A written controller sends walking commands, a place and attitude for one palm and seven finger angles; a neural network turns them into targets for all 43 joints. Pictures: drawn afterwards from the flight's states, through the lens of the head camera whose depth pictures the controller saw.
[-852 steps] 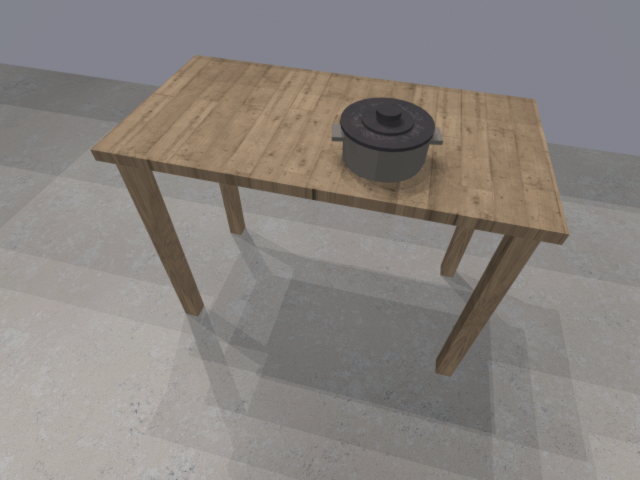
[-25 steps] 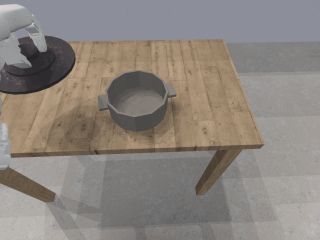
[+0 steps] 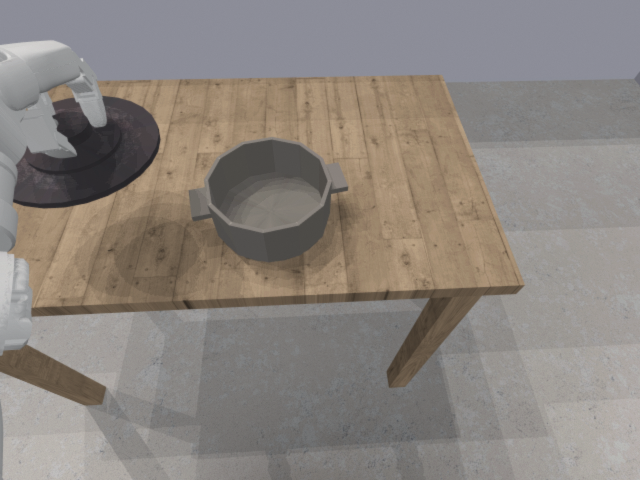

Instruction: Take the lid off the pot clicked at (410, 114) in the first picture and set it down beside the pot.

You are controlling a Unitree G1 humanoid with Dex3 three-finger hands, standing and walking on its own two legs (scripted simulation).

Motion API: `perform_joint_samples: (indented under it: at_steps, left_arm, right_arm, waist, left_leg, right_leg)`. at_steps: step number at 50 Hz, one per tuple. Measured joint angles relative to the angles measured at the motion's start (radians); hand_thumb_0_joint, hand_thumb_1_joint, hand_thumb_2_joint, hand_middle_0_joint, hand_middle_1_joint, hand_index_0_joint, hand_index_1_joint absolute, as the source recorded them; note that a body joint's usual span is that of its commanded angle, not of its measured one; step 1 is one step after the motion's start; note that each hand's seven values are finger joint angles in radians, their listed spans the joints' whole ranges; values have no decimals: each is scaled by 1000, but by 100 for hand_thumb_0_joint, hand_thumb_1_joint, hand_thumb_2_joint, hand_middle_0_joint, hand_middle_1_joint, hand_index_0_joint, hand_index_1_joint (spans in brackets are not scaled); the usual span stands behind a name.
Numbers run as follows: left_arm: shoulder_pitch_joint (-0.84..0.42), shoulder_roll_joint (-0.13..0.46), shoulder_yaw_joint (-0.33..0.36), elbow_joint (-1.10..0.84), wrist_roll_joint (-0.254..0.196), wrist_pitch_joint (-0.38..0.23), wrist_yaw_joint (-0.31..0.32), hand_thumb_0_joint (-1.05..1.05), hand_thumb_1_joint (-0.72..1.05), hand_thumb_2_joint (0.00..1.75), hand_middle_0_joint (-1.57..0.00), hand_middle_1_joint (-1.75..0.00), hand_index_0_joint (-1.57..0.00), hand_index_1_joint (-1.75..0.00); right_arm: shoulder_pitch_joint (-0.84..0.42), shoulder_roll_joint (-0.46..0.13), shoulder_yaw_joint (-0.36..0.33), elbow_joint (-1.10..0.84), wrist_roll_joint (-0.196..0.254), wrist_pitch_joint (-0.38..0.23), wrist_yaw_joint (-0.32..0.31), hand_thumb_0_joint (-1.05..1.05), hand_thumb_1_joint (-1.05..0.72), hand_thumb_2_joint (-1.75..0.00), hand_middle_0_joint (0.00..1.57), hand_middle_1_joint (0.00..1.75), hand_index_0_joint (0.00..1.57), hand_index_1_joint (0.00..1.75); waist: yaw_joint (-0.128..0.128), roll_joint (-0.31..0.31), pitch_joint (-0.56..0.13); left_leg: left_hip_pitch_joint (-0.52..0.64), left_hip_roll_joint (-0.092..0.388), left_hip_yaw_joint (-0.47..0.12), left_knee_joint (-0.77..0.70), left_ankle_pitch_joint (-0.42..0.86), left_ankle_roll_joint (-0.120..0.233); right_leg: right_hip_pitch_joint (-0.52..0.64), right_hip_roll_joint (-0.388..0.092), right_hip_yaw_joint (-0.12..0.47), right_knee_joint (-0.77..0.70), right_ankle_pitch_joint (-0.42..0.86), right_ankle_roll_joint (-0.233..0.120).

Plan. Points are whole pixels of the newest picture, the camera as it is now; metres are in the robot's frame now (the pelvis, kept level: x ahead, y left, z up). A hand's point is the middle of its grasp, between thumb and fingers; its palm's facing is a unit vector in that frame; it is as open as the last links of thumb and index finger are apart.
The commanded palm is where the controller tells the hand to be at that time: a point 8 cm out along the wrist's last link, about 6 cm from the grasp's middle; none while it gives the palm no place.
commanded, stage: lower the lid onto the table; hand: left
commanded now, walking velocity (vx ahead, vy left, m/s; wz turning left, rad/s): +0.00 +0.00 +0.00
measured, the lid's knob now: (66, 129) +0.50 +0.29 +0.15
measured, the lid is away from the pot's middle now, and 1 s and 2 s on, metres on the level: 0.23 0.23 0.24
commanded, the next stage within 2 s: none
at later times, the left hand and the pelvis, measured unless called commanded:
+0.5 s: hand (66, 141) +0.48 +0.28 +0.15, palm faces -0.42 -0.09 -0.90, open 8.1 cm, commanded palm +0.50 +0.29 +0.22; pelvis +0.01 -0.01 +0.00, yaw -1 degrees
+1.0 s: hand (75, 170) +0.47 +0.29 +0.11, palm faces -0.46 -0.08 -0.88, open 8.1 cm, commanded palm +0.51 +0.30 +0.18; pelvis +0.00 +0.00 -0.01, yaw -1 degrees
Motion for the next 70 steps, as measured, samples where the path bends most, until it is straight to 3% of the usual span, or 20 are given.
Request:
perform_joint_samples:
  at_steps: [8,22,35,65,70]
  left_arm:
    - [17,-16,-10,-2,8,-10,14,2,8,87,-67,-95,-70,-97]
    - [70,24,88,54,18,-35,56,1,8,87,-67,-95,-70,-97]
    - [124,16,51,2,-9,-70,44,1,8,87,-67,-95,-70,-97]
    - [130,16,58,95,28,-109,111,2,8,87,-67,-95,-70,-97]
    - [148,12,87,87,33,-125,126,2,8,87,-67,-95,-70,-96]
  right_arm:
    - [6,-3,-2,8,-4,-10,-9,1,-90,-90,20,30,20,30]
    - [8,-5,5,-4,-2,9,-9,1,-90,-90,20,30,20,30]
    - [-2,-5,-6,10,0,29,-17,1,-90,-90,20,30,20,30]
    - [62,5,0,33,-4,10,-40,1,-90,-90,20,30,20,30]
    - [65,7,0,32,-10,7,-43,1,-90,-90,20,30,20,30]
  waist:
    - [-3,0,0]
    - [-27,5,-7]
    - [-1,-3,-15]
    - [-30,-9,-27]
    - [-37,-10,-34]
  left_leg:
    - [-5,3,1,3,-3,-3]
    - [-12,18,16,12,-16,-9]
    - [-35,16,4,37,-25,-8]
    - [-116,17,21,95,-47,8]
    - [-127,19,25,100,-49,9]
  right_leg:
    - [-8,3,2,6,-3,-2]
    - [-22,16,19,14,-10,-6]
    - [-37,15,7,33,-20,-6]
    - [-119,14,26,77,-27,0]
    - [-131,15,30,82,-28,2]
